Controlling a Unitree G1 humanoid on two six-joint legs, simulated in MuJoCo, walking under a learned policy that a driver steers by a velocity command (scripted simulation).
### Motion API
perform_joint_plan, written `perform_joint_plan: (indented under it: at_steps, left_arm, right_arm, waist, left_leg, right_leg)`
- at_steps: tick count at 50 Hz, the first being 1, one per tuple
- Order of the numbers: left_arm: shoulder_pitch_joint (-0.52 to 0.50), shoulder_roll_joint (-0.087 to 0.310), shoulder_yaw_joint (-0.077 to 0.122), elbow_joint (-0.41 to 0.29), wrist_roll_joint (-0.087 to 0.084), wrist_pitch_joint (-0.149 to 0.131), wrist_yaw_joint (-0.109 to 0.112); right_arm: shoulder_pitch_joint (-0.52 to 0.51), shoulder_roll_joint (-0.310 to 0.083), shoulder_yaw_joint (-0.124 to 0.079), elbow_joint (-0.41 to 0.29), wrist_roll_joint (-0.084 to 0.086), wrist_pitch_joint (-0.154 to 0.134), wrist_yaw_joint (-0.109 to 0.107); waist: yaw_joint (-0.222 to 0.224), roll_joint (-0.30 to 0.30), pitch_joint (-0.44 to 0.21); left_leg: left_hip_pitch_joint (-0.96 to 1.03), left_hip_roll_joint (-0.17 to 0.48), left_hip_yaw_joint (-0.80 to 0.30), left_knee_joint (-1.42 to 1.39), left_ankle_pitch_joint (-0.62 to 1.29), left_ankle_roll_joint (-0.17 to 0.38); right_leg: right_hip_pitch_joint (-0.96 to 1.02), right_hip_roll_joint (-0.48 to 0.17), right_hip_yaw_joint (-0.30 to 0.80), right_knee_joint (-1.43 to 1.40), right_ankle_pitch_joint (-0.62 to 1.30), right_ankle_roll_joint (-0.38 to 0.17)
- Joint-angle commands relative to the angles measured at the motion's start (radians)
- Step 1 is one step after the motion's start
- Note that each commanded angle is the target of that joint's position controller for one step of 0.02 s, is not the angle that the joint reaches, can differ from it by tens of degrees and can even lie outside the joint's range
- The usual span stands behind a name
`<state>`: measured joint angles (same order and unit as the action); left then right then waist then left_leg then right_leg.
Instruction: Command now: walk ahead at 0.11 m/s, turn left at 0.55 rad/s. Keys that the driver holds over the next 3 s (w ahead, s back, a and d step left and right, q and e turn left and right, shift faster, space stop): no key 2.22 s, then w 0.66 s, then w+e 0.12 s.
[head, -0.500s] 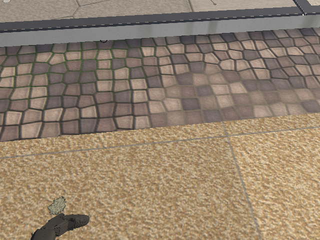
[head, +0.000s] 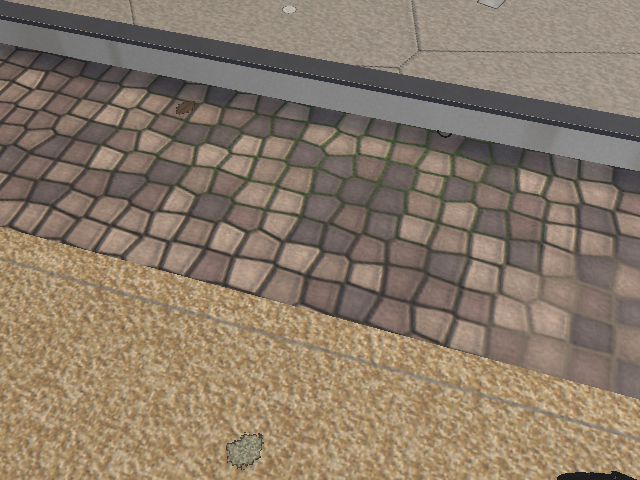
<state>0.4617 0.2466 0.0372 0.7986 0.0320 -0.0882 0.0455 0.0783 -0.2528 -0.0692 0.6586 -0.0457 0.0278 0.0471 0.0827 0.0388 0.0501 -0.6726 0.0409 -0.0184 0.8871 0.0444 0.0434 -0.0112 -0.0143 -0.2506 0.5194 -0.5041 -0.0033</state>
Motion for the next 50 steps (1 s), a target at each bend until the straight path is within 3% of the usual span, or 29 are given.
perform_joint_plan:
  at_steps: [1, 3, 5, 6, 7, 8, 9, 10, 11, 12, 13, 14, 15, 18, 21, 24, 27, 30, 31, 33, 34, 35, 36, 37, 39, 42, 45, 48, 50]
  left_arm:
    - [0.04, 0.122, 0.036, -0.025, 0.009, -0.003, 0.018]
    - [0.01, 0.112, 0.03, -0.018, -0.011, 0.006, 0.024]
    - [-0.009, 0.124, 0.036, -0.017, -0.023, 0.016, 0.019]
    - [-0.016, 0.135, 0.041, -0.015, -0.038, 0.027, 0.01]
    - [-0.009, 0.13, 0.041, -0.009, -0.06, 0.039, 0.004]
    - [0.087, 0.06, 0.035, -0.004, -0.083, 0.056, 0.004]
    - [0.143, 0.059, 0.017, -0.047, -0.113, 0.056, 0.002]
    - [0.067, 0.078, 0.011, -0.042, -0.078, 0.067, 0.007]
    - [0.051, 0.069, 0.003, -0.03, -0.039, 0.083, 0.006]
    - [0.032, 0.053, -0.007, -0.022, 0.006, 0.101, -0.002]
    - [-0.013, 0.062, -0.004, -0.019, 0.044, 0.128, -0.004]
    - [-0.052, 0.072, 0.0, -0.029, 0.048, 0.157, -0.002]
    - [-0.085, 0.086, 0.006, -0.045, 0.033, 0.161, -0.003]
    - [-0.112, 0.058, 0.005, -0.049, 0.017, 0.161, -0.004]
    - [-0.198, 0.016, -0.005, -0.084, 0.024, 0.157, -0.011]
    - [-0.247, -0.001, -0.011, -0.12, 0.024, 0.163, -0.015]
    - [-0.227, 0.0, -0.019, -0.124, 0.022, 0.163, -0.027]
    - [-0.13, 0.023, -0.011, -0.089, -0.002, 0.163, -0.037]
    - [-0.087, 0.035, -0.003, -0.076, -0.008, 0.16, -0.037]
    - [0.014, 0.027, 0.003, -0.033, -0.01, 0.14, -0.029]
    - [0.049, 0.017, -0.003, -0.019, -0.016, 0.12, -0.025]
    - [0.059, 0.052, -0.011, -0.039, -0.017, 0.11, -0.024]
    - [0.023, 0.073, -0.008, -0.035, -0.017, 0.107, -0.005]
    - [-0.035, 0.065, -0.013, -0.017, 0.004, 0.097, 0.008]
    - [-0.142, 0.064, -0.005, -0.021, 0.004, 0.071, 0.0]
    - [-0.144, 0.01, -0.013, -0.003, -0.005, 0.052, -0.01]
    - [-0.056, 0.012, -0.009, 0.038, -0.002, 0.046, -0.008]
    - [0.015, 0.018, -0.007, 0.071, 0.009, 0.043, -0.005]
    - [0.033, 0.002, -0.015, 0.09, 0.007, 0.015, -0.015]
  right_arm:
    - [-0.181, -0.064, -0.013, -0.114, 0.02, -0.035, 0.02]
    - [-0.105, -0.014, -0.001, -0.06, 0.023, -0.023, 0.046]
    - [0.099, -0.041, -0.018, 0.037, 0.003, -0.031, 0.029]
    - [0.256, -0.059, -0.03, 0.112, -0.022, -0.041, 0.006]
    - [0.399, -0.122, -0.05, 0.176, -0.058, -0.06, -0.012]
    - [0.434, -0.224, -0.063, 0.18, -0.049, -0.07, -0.017]
    - [0.462, -0.247, -0.054, 0.131, 0.017, -0.074, -0.007]
    - [0.371, -0.195, -0.04, 0.105, 0.051, -0.056, -0.018]
    - [0.242, -0.128, -0.014, 0.089, 0.057, -0.044, -0.041]
    - [0.172, -0.096, 0.002, 0.078, 0.056, -0.038, -0.066]
    - [0.138, -0.1, 0.007, 0.07, 0.053, -0.039, -0.08]
    - [0.132, -0.106, 0.015, 0.078, 0.035, -0.039, -0.078]
    - [0.112, -0.1, 0.021, 0.091, 0.021, -0.046, -0.074]
    - [0.15, -0.107, 0.017, 0.12, 0.016, -0.057, -0.074]
    - [0.227, -0.061, 0.03, 0.153, 0.02, -0.049, -0.093]
    - [0.251, -0.051, 0.031, 0.154, 0.016, -0.043, -0.102]
    - [0.222, -0.058, 0.021, 0.136, 0.006, -0.035, -0.106]
    - [0.232, -0.097, -0.002, 0.126, 0.006, -0.004, -0.094]
    - [0.25, -0.102, -0.008, 0.132, 0.012, 0.009, -0.089]
    - [0.267, -0.087, -0.013, 0.139, 0.025, 0.026, -0.092]
    - [0.297, -0.051, -0.013, 0.153, 0.02, 0.024, -0.091]
    - [0.283, 0.057, 0.01, 0.122, 0.032, 0.011, -0.081]
    - [0.169, -0.039, -0.026, 0.11, 0.002, -0.012, -0.074]
    - [0.175, -0.028, -0.027, 0.119, 0.011, -0.018, -0.059]
    - [0.237, -0.016, -0.023, 0.167, 0.0, -0.01, -0.035]
    - [0.237, -0.001, -0.015, 0.196, 0.004, -0.007, -0.021]
    - [0.163, 0.039, 0.008, 0.195, 0.02, -0.009, -0.031]
    - [0.161, 0.016, 0.01, 0.209, 0.023, -0.03, -0.048]
    - [0.221, 0.001, 0.014, 0.226, 0.011, -0.056, -0.067]
  waist:
    - [0.028, -0.056, 0.062]
    - [0.008, -0.05, 0.047]
    - [-0.068, -0.012, 0.002]
    - [-0.143, 0.028, -0.076]
    - [-0.219, 0.122, -0.141]
    - [-0.17, 0.251, -0.233]
    - [-0.172, 0.186, -0.494]
    - [-0.168, 0.021, -0.496]
    - [-0.099, -0.026, -0.412]
    - [-0.075, -0.002, -0.361]
    - [-0.076, 0.035, -0.266]
    - [-0.068, 0.049, -0.209]
    - [-0.042, 0.006, -0.141]
    - [-0.039, 0.0, -0.137]
    - [-0.089, 0.019, -0.134]
    - [-0.101, 0.027, -0.129]
    - [-0.09, 0.063, -0.127]
    - [-0.099, 0.164, -0.112]
    - [-0.092, 0.158, -0.09]
    - [-0.051, 0.051, -0.004]
    - [-0.047, -0.083, 0.034]
    - [-0.043, -0.266, 0.007]
    - [-0.003, -0.153, 0.146]
    - [-0.072, -0.13, 0.154]
    - [-0.135, -0.175, 0.077]
    - [-0.129, -0.163, 0.011]
    - [-0.068, -0.187, 0.025]
    - [-0.048, -0.168, 0.034]
    - [-0.082, -0.128, -0.02]
  left_leg:
    - [-0.105, 0.027, 0.022, -0.314, 0.22, -0.023]
    - [0.221, 0.0, 0.049, -0.412, 0.393, -0.019]
    - [0.39, -0.026, 0.056, -0.492, 0.421, 0.001]
    - [0.592, -0.067, 0.096, -0.541, 0.466, 0.015]
    - [0.851, -0.02, 0.078, -0.551, 0.57, 0.044]
    - [1.12, 0.17, -0.048, -0.216, 1.297, 0.091]
    - [1.264, 0.428, -0.314, -0.133, 1.587, 0.261]
    - [1.096, 0.425, -0.344, -0.261, 1.252, 0.268]
    - [0.907, 0.389, -0.321, -0.336, 0.822, 0.287]
    - [0.73, 0.371, -0.358, -0.45, 0.337, 0.312]
    - [0.528, 0.361, -0.366, -0.549, 0.143, 0.314]
    - [0.359, 0.342, -0.357, -0.595, 0.05, 0.308]
    - [0.233, 0.281, -0.295, -0.616, -0.05, 0.272]
    - [0.21, 0.218, -0.248, -0.594, -0.063, 0.258]
    - [0.323, 0.191, -0.28, -0.589, -0.32, 0.266]
    - [0.371, 0.178, -0.298, -0.621, -0.466, 0.25]
    - [0.304, 0.146, -0.24, -0.666, -0.533, 0.186]
    - [0.169, 0.138, -0.217, -0.722, -0.658, 0.145]
    - [0.14, 0.15, -0.235, -0.723, -0.711, 0.133]
    - [0.025, 0.111, -0.214, -0.642, -0.796, 0.074]
    - [-0.04, 0.048, -0.145, -0.458, -0.718, 0.036]
    - [-0.209, -0.079, 0.013, -0.184, -0.67, -0.027]
    - [-0.231, -0.121, -0.05, -0.153, -0.567, -0.05]
    - [-0.112, -0.096, -0.109, -0.109, -0.452, -0.047]
    - [0.027, -0.118, -0.059, -0.013, -0.326, -0.05]
    - [0.154, -0.106, -0.017, -0.036, -0.264, -0.054]
    - [0.276, -0.088, 0.009, -0.25, -0.263, -0.041]
    - [0.427, -0.078, -0.001, -0.455, -0.26, -0.016]
    - [0.639, 0.032, -0.112, -0.526, -0.1, -0.023]
  right_leg:
    - [0.069, -0.254, 0.131, -0.005, 0.534, -0.097]
    - [-0.146, -0.217, 0.083, 0.066, 0.372, -0.082]
    - [-0.161, -0.206, 0.08, 0.303, 0.384, -0.089]
    - [-0.217, -0.162, 0.045, 0.532, 0.39, -0.079]
    - [-0.388, -0.085, 0.018, 0.865, 0.045, -0.058]
    - [-0.689, 0.016, 0.045, 1.326, -0.545, -0.019]
    - [-0.811, 0.021, 0.255, 1.463, -0.481, -0.001]
    - [-0.791, -0.029, 0.282, 1.395, -0.303, 0.007]
    - [-0.785, -0.048, 0.265, 1.346, -0.2, 0.013]
    - [-0.758, -0.06, 0.253, 1.27, -0.12, 0.017]
    - [-0.693, -0.045, 0.235, 1.283, -0.046, 0.009]
    - [-0.622, -0.036, 0.233, 1.27, -0.014, -0.002]
    - [-0.594, -0.043, 0.285, 1.138, 0.139, -0.002]
    - [-0.645, 0.004, 0.279, 1.114, 0.195, 0.0]
    - [-0.813, 0.03, 0.293, 1.08, 0.221, 0.017]
    - [-0.845, 0.022, 0.293, 0.967, 0.209, 0.035]
    - [-0.624, 0.001, 0.261, 0.596, 0.195, 0.038]
    - [-0.281, 0.062, 0.183, 0.294, 0.06, -0.029]
    - [-0.207, 0.074, 0.166, 0.209, 0.073, -0.062]
    - [-0.056, 0.078, 0.166, -0.042, 0.109, -0.109]
    - [-0.016, -0.009, 0.298, -0.16, 0.058, -0.108]
    - [0.012, -0.317, 0.741, -0.29, -0.325, -0.163]
    - [-0.2, -0.383, 0.895, -0.418, -0.331, -0.211]
    - [-0.281, -0.306, 0.786, -0.39, -0.277, -0.196]
    - [-0.338, -0.191, 0.58, -0.345, -0.124, -0.134]
    - [-0.344, -0.129, 0.456, -0.306, 0.031, -0.118]
    - [-0.327, -0.14, 0.447, -0.289, 0.044, -0.136]
    - [-0.318, -0.159, 0.481, -0.231, 0.121, -0.143]
    - [-0.347, -0.142, 0.451, -0.167, 0.395, -0.084]
